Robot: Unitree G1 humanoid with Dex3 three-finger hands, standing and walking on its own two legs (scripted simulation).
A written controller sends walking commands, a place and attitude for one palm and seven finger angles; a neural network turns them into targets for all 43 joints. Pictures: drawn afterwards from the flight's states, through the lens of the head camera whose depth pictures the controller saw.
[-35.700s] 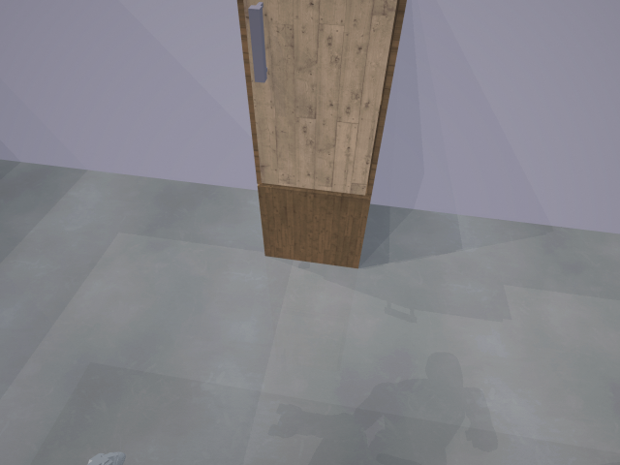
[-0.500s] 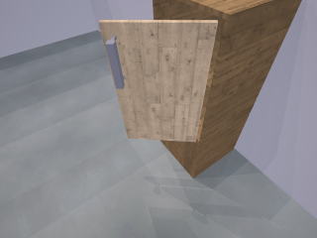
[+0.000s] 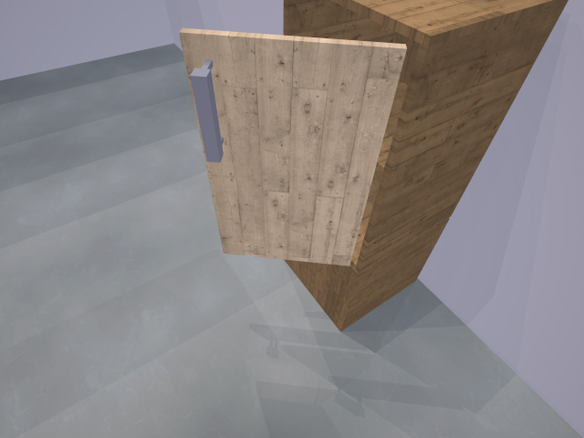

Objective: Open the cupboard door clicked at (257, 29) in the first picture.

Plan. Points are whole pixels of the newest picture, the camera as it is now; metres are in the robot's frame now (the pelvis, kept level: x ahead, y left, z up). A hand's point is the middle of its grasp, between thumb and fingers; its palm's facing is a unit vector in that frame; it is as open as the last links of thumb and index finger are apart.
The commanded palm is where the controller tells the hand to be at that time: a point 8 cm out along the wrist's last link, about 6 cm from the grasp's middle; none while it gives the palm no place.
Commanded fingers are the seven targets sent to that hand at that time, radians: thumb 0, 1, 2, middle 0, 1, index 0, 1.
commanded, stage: shuffle to correct the standing spot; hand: left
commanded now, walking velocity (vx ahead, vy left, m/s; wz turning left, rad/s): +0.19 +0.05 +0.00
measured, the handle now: (211, 112) +0.60 +0.19 +0.13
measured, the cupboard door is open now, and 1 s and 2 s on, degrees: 50 50 50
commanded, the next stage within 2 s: come to a stop and stand still in 0.02 s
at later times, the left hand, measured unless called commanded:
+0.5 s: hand out of the picture +0.11 +0.19 -0.18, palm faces +0.03 -0.97 -0.23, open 7.3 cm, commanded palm none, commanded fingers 0.00 0.90 0.90 -0.20 -0.30 -0.20 -0.30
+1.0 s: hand out of the picture +0.06 +0.20 -0.16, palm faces +0.00 -0.97 -0.25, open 7.3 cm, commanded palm none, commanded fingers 0.00 0.90 0.90 -0.20 -0.30 -0.20 -0.30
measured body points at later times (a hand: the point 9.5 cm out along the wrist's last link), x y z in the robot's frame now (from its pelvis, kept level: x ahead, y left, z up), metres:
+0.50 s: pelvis +0.06 +0.00 -0.01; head +0.10 +0.00 +0.44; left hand +0.11 +0.24 -0.16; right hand +0.06 -0.21 -0.17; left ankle -0.01 +0.11 -0.73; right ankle +0.05 -0.11 -0.73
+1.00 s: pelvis +0.03 +0.01 +0.00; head +0.04 -0.02 +0.45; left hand +0.06 +0.25 -0.14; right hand +0.06 -0.22 -0.16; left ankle -0.01 +0.11 -0.73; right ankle +0.05 -0.11 -0.73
